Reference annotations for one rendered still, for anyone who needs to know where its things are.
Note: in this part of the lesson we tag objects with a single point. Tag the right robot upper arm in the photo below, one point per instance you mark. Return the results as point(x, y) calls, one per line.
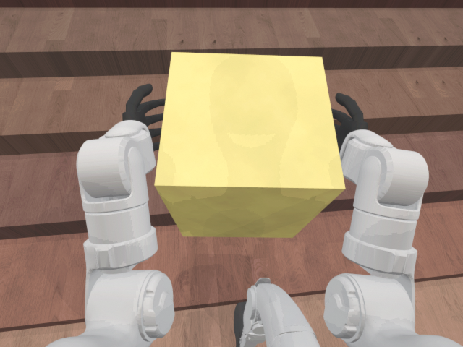
point(369, 311)

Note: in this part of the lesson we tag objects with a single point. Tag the robot left hand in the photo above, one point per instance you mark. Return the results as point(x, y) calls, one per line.
point(136, 111)

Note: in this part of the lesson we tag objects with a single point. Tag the right robot forearm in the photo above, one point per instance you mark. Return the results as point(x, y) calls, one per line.
point(388, 197)

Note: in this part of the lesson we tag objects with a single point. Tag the carton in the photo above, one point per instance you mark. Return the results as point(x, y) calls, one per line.
point(248, 145)

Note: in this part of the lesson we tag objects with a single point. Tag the right robot thigh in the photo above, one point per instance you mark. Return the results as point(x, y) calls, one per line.
point(283, 322)

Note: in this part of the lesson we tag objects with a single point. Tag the left robot forearm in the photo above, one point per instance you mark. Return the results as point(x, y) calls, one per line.
point(112, 172)

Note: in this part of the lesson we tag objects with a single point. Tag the robot right hand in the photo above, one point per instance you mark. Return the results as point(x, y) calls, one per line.
point(348, 123)

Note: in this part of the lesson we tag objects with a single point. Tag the left robot upper arm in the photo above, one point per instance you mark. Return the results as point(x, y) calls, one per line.
point(129, 309)

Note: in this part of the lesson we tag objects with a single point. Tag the right robot shin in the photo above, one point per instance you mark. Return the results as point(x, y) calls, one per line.
point(253, 333)

